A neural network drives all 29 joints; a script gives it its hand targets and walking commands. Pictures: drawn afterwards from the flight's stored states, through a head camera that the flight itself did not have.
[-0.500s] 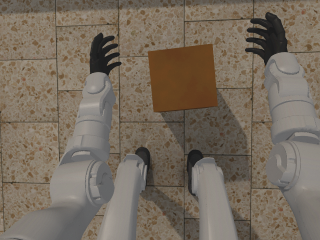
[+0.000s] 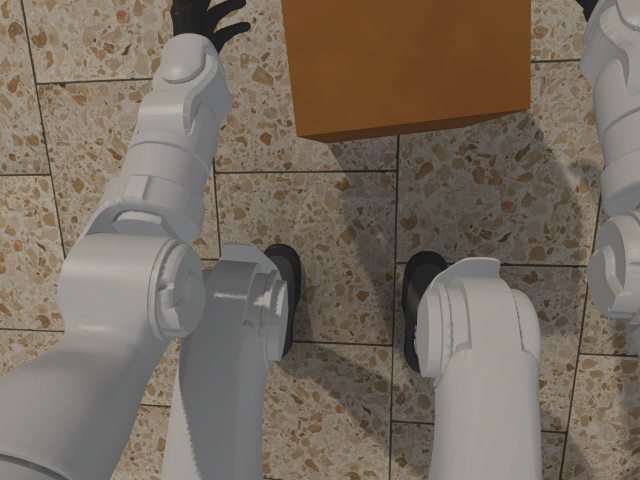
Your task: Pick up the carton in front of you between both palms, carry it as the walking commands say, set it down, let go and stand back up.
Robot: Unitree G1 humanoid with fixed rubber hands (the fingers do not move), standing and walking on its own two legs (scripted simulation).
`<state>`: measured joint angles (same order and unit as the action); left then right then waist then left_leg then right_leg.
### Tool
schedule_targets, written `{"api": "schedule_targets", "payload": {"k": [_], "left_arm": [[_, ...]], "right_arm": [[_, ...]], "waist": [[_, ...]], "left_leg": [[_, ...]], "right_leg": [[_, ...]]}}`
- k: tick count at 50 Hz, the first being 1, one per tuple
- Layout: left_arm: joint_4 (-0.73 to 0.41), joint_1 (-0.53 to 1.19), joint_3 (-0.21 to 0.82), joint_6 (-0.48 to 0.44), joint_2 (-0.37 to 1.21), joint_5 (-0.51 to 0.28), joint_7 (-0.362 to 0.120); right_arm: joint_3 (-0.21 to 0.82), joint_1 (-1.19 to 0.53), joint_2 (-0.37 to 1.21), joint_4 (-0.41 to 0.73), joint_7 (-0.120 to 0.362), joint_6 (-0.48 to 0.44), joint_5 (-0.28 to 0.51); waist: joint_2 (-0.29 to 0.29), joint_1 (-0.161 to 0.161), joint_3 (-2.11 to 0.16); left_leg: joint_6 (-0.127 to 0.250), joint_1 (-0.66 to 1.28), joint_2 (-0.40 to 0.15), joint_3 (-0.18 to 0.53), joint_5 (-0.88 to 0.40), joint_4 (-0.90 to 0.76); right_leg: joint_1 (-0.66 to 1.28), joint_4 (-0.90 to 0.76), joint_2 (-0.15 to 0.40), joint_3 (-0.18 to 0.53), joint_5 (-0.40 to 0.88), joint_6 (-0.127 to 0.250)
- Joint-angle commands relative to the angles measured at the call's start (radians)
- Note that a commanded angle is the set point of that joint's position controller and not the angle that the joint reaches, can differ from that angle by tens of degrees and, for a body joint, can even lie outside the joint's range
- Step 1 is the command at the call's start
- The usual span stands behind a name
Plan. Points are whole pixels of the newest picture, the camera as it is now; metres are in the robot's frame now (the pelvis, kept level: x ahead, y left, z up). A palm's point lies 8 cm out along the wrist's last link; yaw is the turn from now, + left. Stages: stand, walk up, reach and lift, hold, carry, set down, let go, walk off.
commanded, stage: reach and lift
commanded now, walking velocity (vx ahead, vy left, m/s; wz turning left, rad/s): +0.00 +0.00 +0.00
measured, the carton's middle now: (393, 43) +0.54 -0.06 -0.28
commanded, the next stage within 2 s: none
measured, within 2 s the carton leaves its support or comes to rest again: leaves its support in 0.96 s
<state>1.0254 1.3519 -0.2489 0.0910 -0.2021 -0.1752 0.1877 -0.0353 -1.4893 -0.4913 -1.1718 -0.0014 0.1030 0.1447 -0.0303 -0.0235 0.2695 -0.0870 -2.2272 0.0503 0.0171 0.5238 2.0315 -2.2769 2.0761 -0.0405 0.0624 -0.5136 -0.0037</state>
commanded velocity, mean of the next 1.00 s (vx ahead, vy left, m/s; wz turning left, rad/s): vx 0.00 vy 0.00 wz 0.00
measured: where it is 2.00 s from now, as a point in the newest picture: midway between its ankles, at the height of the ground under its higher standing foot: (346, 325)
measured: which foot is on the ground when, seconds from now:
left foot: down 0.00-1.00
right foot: down 0.00-1.00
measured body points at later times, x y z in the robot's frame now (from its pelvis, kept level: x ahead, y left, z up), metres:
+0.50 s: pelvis +0.00 +0.00 -0.03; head +0.37 -0.04 +0.22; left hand +0.55 +0.13 -0.21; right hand +0.56 -0.22 -0.21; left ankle +0.13 +0.14 -0.37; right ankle +0.12 -0.12 -0.37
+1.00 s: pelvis +0.01 +0.00 -0.03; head +0.37 -0.05 +0.24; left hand +0.56 +0.10 -0.19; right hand +0.56 -0.20 -0.20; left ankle +0.13 +0.14 -0.37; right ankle +0.12 -0.12 -0.37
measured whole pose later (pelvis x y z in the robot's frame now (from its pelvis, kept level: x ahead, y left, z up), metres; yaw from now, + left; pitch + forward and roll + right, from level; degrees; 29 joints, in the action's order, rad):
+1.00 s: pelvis +0.01 +0.00 -0.03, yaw +0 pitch +39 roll +3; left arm 0.96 1.37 -0.40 0.16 -0.09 -0.03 0.20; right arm -0.09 -1.42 -0.35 -1.07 -0.04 0.19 0.03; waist -0.06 -0.01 0.26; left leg -0.11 -2.28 0.11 0.06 0.58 2.17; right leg -2.31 2.20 -0.02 0.03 -0.57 0.00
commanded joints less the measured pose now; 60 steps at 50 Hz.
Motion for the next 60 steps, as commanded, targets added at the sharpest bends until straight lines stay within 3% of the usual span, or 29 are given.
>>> {"api": "schedule_targets", "payload": {"k": [1, 5, 10, 12, 13, 16, 19, 21, 25, 27, 29, 33, 34, 35, 36, 37, 38, 40, 42, 45, 48, 49, 51, 52, 53, 54, 58, 59, 60], "left_arm": [[-0.050, 0.246, -0.002, -0.042, -0.137, -0.002, -0.003], [-0.053, 0.277, 0.033, -0.068, -0.152, -0.040, -0.001], [-0.041, 0.247, 0.102, -0.081, -0.090, -0.088, 0.002], [-0.046, 0.227, 0.107, -0.081, -0.087, -0.099, 0.004], [-0.039, 0.222, 0.104, -0.081, -0.083, -0.087, 0.005], [-0.033, 0.187, 0.090, -0.082, -0.070, -0.092, 0.007], [-0.035, 0.192, 0.077, -0.081, -0.061, -0.076, 0.013], [-0.014, 0.181, 0.077, -0.076, -0.053, -0.079, 0.014], [0.009, 0.242, 0.052, -0.074, -0.079, -0.049, 0.013], [-0.026, 0.278, 0.053, -0.077, -0.056, -0.041, 0.011], [0.006, 0.274, 0.058, -0.077, -0.029, -0.033, 0.006], [-0.014, 0.344, 0.048, -0.074, 0.167, 0.027, -0.027], [-0.005, 0.381, 0.040, -0.066, 0.248, 0.043, -0.046], [-0.014, 0.414, 0.046, -0.057, 0.336, 0.078, -0.064], [-0.051, 0.500, 0.093, -0.045, 0.561, 0.077, -0.113], [-0.030, 0.520, 0.087, -0.026, 0.648, 0.122, -0.155], [-0.064, 0.561, 0.109, -0.015, 0.772, 0.115, -0.187], [-0.068, 0.566, 0.093, 0.013, 0.841, 0.144, -0.235], [-0.091, 0.551, 0.093, 0.038, 0.932, 0.141, -0.263], [-0.110, 0.532, 0.125, 0.051, 1.006, 0.122, -0.271], [-0.189, 0.556, 0.192, 0.055, 1.079, 0.063, -0.261], [-0.199, 0.540, 0.204, 0.062, 1.078, 0.060, -0.258], [-0.259, 0.544, 0.260, 0.083, 1.139, 0.034, -0.253], [-0.283, 0.526, 0.276, 0.094, 1.145, 0.040, -0.252], [-0.320, 0.548, 0.304, 0.105, 1.175, 0.024, -0.250], [-0.377, 0.562, 0.333, 0.115, 1.182, 0.023, -0.248], [-0.491, 0.629, 0.405, 0.161, 1.203, 0.042, -0.253], [-0.481, 0.616, 0.393, 0.172, 1.196, 0.057, -0.251], [-0.435, 0.593, 0.373, 0.185, 1.211, 0.081, -0.248]], "right_arm": [[-0.001, -0.334, -0.137, 0.079, -0.009, -0.036, 0.016], [0.018, -0.345, -0.136, 0.073, -0.022, -0.062, 0.033], [0.039, -0.303, -0.139, 0.039, -0.024, -0.078, 0.066], [0.042, -0.279, -0.127, 0.051, -0.021, -0.084, 0.066], [0.039, -0.273, -0.110, 0.050, -0.019, -0.083, 0.071], [0.051, -0.243, -0.088, 0.075, -0.016, -0.087, 0.046], [0.033, -0.273, -0.090, 0.087, -0.021, -0.088, 0.040], [0.023, -0.278, -0.102, 0.071, -0.021, -0.082, 0.031], [0.051, -0.312, -0.067, 0.039, -0.012, -0.070, 0.045], [0.042, -0.320, -0.057, 0.031, -0.012, -0.072, 0.041], [0.058, -0.334, -0.037, -0.002, -0.010, -0.073, 0.040], [0.095, -0.387, 0.189, -0.003, 0.016, -0.066, 0.012], [0.080, -0.408, 0.266, 0.006, 0.031, -0.060, -0.021], [0.085, -0.431, 0.366, 0.001, 0.053, -0.052, -0.031], [0.118, -0.502, 0.569, 0.020, 0.097, -0.042, -0.033], [0.112, -0.522, 0.691, 0.043, 0.135, -0.027, -0.045], [0.104, -0.491, 0.789, 0.027, 0.165, -0.013, -0.057], [0.088, -0.447, 0.914, 0.059, 0.208, 0.011, -0.075], [0.062, -0.433, 0.953, 0.086, 0.231, 0.028, -0.099], [0.115, -0.454, 1.016, 0.210, 0.243, 0.032, -0.082], [0.159, -0.462, 1.090, 0.317, 0.238, 0.041, -0.042], [0.202, -0.473, 1.118, 0.358, 0.232, 0.047, -0.021], [0.229, -0.470, 1.156, 0.446, 0.218, 0.061, -0.010], [0.252, -0.479, 1.179, 0.520, 0.216, 0.066, 0.007], [0.265, -0.473, 1.204, 0.568, 0.208, 0.078, 0.004], [0.275, -0.465, 1.230, 0.603, 0.200, 0.093, 0.008], [0.261, -0.383, 1.301, 0.556, 0.198, 0.166, -0.041], [0.244, -0.388, 1.328, 0.549, 0.205, 0.177, -0.039], [0.216, -0.373, 1.328, 0.492, 0.213, 0.187, -0.067]], "waist": [[0.133, -0.018, -1.145], [0.133, 0.018, -1.160], [0.051, 0.029, -1.182], [0.074, 0.058, -1.203], [0.058, 0.035, -1.205], [0.109, 0.054, -1.177], [0.123, 0.036, -1.145], [0.106, 0.056, -1.120], [0.118, 0.009, -1.025], [0.112, 0.028, -1.033], [0.106, 0.015, -1.009], [0.110, 0.016, -1.037], [0.105, 0.043, -1.026], [0.113, 0.019, -1.003], [0.101, 0.039, -1.005], [0.078, 0.011, -0.926], [0.089, 0.043, -0.963], [0.061, 0.042, -0.943], [0.034, 0.075, -0.974], [0.046, 0.050, -1.056], [0.073, 0.078, -1.264], [0.110, 0.046, -1.336], [0.110, 0.066, -1.459], [0.109, 0.042, -1.529], [0.131, 0.078, -1.642], [0.159, 0.066, -1.717], [0.094, 0.087, -1.680], [0.089, 0.069, -1.624], [0.088, 0.090, -1.541]], "left_leg": [[0.019, 0.513, -0.010, -0.096, -0.175, -0.068], [0.019, 0.517, -0.007, -0.091, -0.235, -0.020], [0.009, 0.572, 0.005, -0.106, -0.352, 0.026], [0.010, 0.567, 0.005, -0.096, -0.344, 0.033], [0.009, 0.580, 0.012, -0.099, -0.361, 0.028], [0.012, 0.556, 0.026, -0.097, -0.348, 0.026], [0.012, 0.526, 0.031, -0.097, -0.329, 0.012], [0.009, 0.504, 0.028, -0.097, -0.277, -0.005], [0.013, 0.487, 0.028, -0.093, -0.213, -0.018], [0.010, 0.499, 0.029, -0.094, -0.219, -0.017], [0.009, 0.498, 0.028, -0.089, -0.225, -0.015], [0.012, 0.516, 0.051, -0.102, -0.242, -0.007], [0.018, 0.512, 0.063, -0.094, -0.218, -0.007], [0.017, 0.506, 0.067, -0.091, -0.220, -0.005], [0.020, 0.471, 0.087, -0.104, -0.209, 0.009], [0.027, 0.463, 0.096, -0.099, -0.198, 0.003], [0.029, 0.467, 0.105, -0.103, -0.183, 0.005], [0.037, 0.418, 0.111, -0.115, -0.177, 0.029], [0.040, 0.405, 0.116, -0.109, -0.195, 0.031], [0.036, 0.439, 0.115, -0.122, -0.323, 0.041], [0.034, 0.475, 0.122, -0.122, -0.407, 0.040], [0.036, 0.472, 0.123, -0.130, -0.409, 0.049], [0.029, 0.474, 0.134, -0.139, -0.434, 0.023], [0.030, 0.520, 0.134, -0.142, -0.459, 0.012], [0.026, 0.539, 0.136, -0.141, -0.455, 0.004], [0.028, 0.539, 0.140, -0.143, -0.451, -0.017], [0.031, 0.551, 0.146, -0.145, -0.320, -0.093], [0.042, 0.596, 0.148, -0.138, -0.267, -0.116], [0.043, 0.596, 0.147, -0.128, -0.210, -0.151]], "right_leg": [[0.651, -0.167, 0.055, -0.027, 0.161, -0.022], [0.656, -0.112, 0.055, -0.028, 0.220, -0.018], [0.693, -0.070, 0.053, -0.012, 0.352, -0.005], [0.724, -0.057, 0.059, -0.022, 0.362, -0.007], [0.707, -0.055, 0.052, -0.021, 0.367, -0.008], [0.689, -0.065, 0.049, -0.035, 0.344, -0.015], [0.666, -0.068, 0.054, -0.039, 0.323, -0.017], [0.649, -0.082, 0.056, -0.040, 0.276, -0.015], [0.593, -0.099, 0.054, -0.033, 0.181, -0.022], [0.561, -0.111, 0.047, -0.036, 0.168, -0.010], [0.552, -0.100, 0.052, -0.034, 0.183, -0.012], [0.583, -0.113, 0.023, -0.034, 0.222, -0.012], [0.576, -0.100, 0.013, -0.043, 0.207, -0.008], [0.562, -0.103, 0.009, -0.039, 0.212, -0.008], [0.567, -0.114, -0.005, -0.036, 0.210, 0.005], [0.483, -0.106, -0.015, -0.040, 0.188, 0.003], [0.500, -0.106, -0.018, -0.056, 0.182, 0.001], [0.492, -0.098, -0.029, -0.056, 0.194, 0.007], [0.475, -0.087, -0.036, -0.075, 0.212, 0.012], [0.517, -0.086, -0.039, -0.077, 0.333, 0.007], [0.675, -0.061, -0.053, -0.097, 0.473, -0.001], [0.735, -0.062, -0.052, -0.092, 0.490, -0.007], [0.863, -0.074, -0.057, -0.102, 0.577, -0.014], [0.870, -0.070, -0.065, -0.113, 0.582, -0.021], [0.961, -0.083, -0.070, -0.116, 0.611, -0.023], [1.033, -0.091, -0.071, -0.116, 0.639, -0.028], [0.965, -0.163, -0.083, -0.132, 0.473, -0.022], [0.857, -0.185, -0.090, -0.142, 0.372, -0.021], [0.793, -0.223, -0.093, -0.155, 0.291, -0.020]]}}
